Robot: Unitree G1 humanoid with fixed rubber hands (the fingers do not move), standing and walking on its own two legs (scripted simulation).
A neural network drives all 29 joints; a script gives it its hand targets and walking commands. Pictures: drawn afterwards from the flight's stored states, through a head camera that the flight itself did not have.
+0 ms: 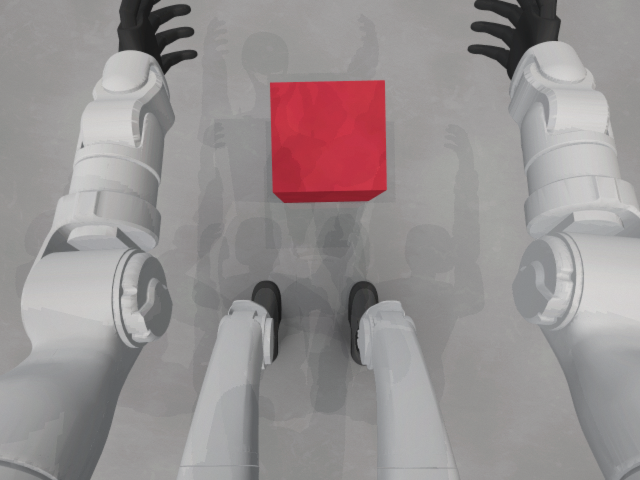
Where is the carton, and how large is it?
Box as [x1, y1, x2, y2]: [270, 80, 386, 202]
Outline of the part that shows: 384,80 270,83 272,183 273,192 284,202 369,200 386,189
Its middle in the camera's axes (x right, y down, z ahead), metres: +0.02 -0.20 +0.83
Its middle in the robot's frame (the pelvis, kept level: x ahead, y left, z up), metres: +0.54 -0.01 -0.52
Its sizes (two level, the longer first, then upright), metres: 0.210 0.200 0.250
